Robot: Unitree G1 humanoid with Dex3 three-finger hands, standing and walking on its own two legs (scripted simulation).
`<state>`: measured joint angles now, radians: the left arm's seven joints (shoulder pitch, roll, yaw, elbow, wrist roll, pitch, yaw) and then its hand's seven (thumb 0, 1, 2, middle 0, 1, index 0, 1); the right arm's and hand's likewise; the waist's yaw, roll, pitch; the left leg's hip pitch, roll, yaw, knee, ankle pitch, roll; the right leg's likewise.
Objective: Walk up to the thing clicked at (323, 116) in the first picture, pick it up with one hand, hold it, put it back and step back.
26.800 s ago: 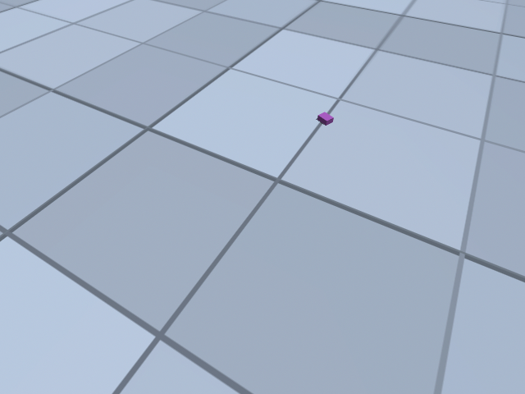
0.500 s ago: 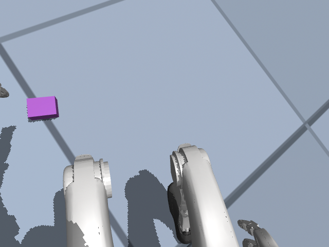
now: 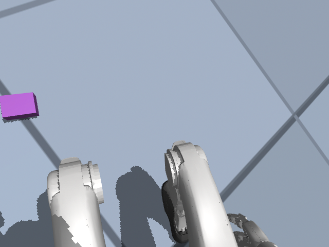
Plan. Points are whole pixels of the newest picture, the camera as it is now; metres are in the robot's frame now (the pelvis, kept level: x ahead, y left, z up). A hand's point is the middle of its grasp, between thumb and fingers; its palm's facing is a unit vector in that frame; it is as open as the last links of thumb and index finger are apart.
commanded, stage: rise first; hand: left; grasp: from above
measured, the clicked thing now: (20, 106) +0.49 +0.33 -0.31
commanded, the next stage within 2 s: none
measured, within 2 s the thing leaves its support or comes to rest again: neither
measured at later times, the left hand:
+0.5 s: hand out of the picture +0.44 +0.37 -0.18, palm faces -0.44 -0.12 -0.89, open 13.1 cm
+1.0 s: hand out of the picture +0.44 +0.37 -0.20, palm faces -0.42 -0.12 -0.90, open 13.4 cm
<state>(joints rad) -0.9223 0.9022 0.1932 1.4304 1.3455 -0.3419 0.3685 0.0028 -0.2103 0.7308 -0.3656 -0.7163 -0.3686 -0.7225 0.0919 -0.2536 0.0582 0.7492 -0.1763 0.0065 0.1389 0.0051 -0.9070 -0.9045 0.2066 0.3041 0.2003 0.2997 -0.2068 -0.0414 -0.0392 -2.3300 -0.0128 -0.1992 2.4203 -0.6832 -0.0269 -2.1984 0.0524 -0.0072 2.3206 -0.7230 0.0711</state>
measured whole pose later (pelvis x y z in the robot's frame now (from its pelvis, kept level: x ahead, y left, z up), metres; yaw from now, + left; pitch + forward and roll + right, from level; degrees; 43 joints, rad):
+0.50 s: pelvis +0.00 +0.00 -0.01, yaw -1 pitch +33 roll -12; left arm -0.92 0.95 0.22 1.44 1.31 -0.35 0.36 0.00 -0.34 0.85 -0.28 -0.80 -0.27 -0.82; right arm 0.10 -0.27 0.09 0.74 -0.19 0.02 0.15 0.00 -0.91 -0.90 0.21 0.30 0.20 0.30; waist -0.23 -0.05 0.00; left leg -2.35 -0.01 -0.23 2.46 -0.70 -0.03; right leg -2.21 0.06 -0.03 2.34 -0.73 0.08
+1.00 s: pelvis +0.00 +0.00 -0.02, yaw -2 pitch +32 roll -13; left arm -0.97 0.98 0.21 1.52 1.34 -0.32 0.42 0.00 -0.41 0.90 -0.23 -0.87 -0.22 -0.89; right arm 0.09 -0.27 0.12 0.74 -0.20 -0.02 0.16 0.00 -0.91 -0.90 0.21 0.30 0.20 0.30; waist -0.26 -0.06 0.02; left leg -2.37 -0.01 -0.24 2.49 -0.69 -0.03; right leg -2.23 0.06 -0.03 2.36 -0.71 0.08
